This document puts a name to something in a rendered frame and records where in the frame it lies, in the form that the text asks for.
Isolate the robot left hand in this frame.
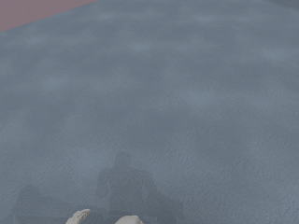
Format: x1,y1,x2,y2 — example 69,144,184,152
65,209,91,224

